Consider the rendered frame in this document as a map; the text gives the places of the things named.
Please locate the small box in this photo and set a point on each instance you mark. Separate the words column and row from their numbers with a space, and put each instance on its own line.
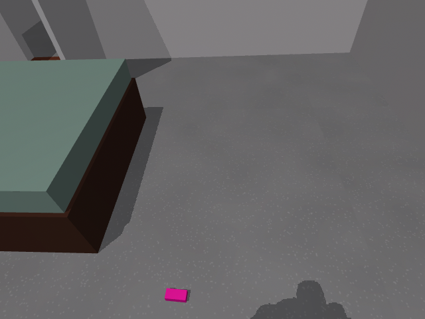
column 176, row 295

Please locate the bed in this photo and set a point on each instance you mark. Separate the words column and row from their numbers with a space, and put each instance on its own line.
column 68, row 131

